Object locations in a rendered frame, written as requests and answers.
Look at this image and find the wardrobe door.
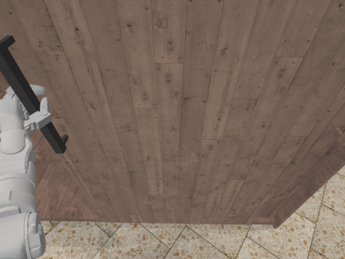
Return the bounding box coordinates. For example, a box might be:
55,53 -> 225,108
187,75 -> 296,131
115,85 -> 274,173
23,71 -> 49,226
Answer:
0,0 -> 345,225
257,103 -> 345,217

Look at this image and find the left robot upper arm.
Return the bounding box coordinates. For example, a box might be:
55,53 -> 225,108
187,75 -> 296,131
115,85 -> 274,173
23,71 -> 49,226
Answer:
0,212 -> 46,259

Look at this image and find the robot left hand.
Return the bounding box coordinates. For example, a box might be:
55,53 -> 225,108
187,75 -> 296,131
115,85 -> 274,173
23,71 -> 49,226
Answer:
0,84 -> 52,133

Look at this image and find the robot left forearm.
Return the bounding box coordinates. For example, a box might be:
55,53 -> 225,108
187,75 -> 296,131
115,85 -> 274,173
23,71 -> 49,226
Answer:
0,129 -> 37,219

